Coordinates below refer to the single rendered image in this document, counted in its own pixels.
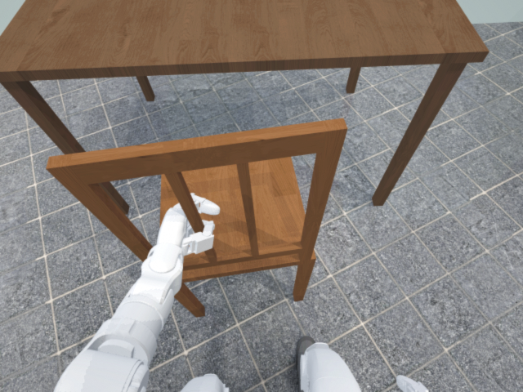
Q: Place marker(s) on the chair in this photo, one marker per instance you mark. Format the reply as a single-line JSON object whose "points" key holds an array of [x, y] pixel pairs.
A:
{"points": [[249, 175]]}

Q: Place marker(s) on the left robot hand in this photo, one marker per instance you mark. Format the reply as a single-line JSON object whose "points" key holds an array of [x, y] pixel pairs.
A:
{"points": [[176, 228]]}

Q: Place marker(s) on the robot left thigh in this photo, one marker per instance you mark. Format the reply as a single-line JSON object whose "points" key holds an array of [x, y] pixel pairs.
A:
{"points": [[205, 384]]}

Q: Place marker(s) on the right robot hand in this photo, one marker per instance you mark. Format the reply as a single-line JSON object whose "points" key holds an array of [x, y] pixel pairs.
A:
{"points": [[408, 385]]}

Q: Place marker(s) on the table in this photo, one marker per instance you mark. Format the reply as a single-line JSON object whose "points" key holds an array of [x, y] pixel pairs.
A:
{"points": [[72, 39]]}

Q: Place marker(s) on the robot left forearm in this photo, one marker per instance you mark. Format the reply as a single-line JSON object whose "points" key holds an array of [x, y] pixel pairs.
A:
{"points": [[135, 326]]}

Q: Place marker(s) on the robot left upper arm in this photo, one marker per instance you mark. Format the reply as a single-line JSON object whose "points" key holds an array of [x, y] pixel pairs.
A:
{"points": [[95, 371]]}

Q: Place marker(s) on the right robot foot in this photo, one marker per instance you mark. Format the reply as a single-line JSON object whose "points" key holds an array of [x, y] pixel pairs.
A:
{"points": [[302, 345]]}

